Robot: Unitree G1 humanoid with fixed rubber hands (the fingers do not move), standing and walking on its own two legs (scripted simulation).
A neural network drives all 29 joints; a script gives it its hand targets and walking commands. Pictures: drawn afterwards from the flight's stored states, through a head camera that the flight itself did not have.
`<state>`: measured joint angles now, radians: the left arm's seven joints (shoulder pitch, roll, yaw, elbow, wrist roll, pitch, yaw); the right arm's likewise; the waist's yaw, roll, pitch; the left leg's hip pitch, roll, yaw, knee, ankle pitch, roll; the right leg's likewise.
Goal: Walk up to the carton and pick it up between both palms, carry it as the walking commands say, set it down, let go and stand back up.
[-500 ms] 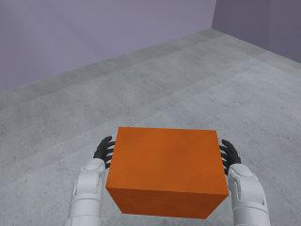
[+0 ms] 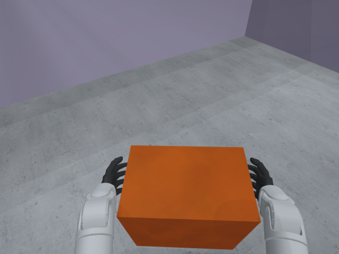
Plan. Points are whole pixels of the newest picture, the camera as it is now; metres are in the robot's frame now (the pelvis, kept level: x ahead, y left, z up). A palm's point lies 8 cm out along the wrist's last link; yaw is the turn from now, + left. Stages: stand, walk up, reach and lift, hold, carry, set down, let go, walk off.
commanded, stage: reach and lift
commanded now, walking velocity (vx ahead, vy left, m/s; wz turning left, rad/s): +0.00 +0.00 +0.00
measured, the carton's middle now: (185, 201) +0.28 -0.01 -0.03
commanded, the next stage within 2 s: hold in 0.88 s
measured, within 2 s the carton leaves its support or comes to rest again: neither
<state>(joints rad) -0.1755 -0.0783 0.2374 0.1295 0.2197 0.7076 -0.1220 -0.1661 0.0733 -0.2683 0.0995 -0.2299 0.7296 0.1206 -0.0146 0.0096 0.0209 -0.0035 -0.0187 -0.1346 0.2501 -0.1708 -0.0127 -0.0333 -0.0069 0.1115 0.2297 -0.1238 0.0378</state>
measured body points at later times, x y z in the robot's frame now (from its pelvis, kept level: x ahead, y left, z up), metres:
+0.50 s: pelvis +0.00 -0.01 +0.00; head -0.02 -0.01 +0.45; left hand +0.28 +0.18 +0.03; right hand +0.29 -0.19 +0.03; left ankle -0.01 +0.13 -0.75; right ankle +0.01 -0.15 -0.75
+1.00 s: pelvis -0.01 -0.01 +0.00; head -0.03 -0.01 +0.45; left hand +0.28 +0.17 +0.03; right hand +0.28 -0.19 +0.03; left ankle -0.01 +0.13 -0.75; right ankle +0.01 -0.15 -0.75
